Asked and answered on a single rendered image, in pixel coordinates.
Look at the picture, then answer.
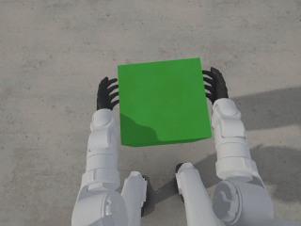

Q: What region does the carton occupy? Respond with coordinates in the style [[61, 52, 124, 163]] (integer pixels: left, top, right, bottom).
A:
[[118, 57, 213, 147]]

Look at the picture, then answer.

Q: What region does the robot right upper arm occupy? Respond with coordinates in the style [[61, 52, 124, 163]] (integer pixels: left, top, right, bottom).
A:
[[212, 179, 301, 226]]

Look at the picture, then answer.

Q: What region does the robot left hand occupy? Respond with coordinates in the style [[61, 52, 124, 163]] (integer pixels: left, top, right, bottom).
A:
[[97, 76, 119, 111]]

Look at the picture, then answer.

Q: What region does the left robot thigh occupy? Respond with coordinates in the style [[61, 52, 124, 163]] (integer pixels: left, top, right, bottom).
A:
[[120, 176, 148, 226]]

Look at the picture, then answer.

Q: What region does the robot left upper arm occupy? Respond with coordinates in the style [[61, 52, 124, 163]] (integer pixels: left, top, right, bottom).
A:
[[71, 190, 129, 226]]

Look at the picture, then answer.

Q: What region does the robot right hand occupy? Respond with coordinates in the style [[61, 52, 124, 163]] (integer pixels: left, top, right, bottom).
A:
[[202, 67, 229, 105]]

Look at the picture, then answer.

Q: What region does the right robot forearm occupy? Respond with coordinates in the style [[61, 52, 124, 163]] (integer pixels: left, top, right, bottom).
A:
[[211, 98, 274, 215]]

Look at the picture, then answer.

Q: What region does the left robot forearm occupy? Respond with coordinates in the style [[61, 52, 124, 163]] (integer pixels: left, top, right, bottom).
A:
[[71, 108, 120, 226]]

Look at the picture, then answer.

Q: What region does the robot right foot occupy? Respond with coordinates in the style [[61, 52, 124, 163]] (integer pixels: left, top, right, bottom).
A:
[[175, 163, 184, 203]]

